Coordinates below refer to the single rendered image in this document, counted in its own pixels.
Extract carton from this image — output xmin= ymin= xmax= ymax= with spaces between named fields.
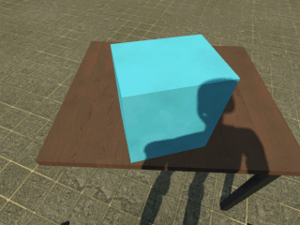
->
xmin=111 ymin=34 xmax=240 ymax=163

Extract table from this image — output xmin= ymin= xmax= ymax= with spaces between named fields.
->
xmin=36 ymin=41 xmax=300 ymax=211

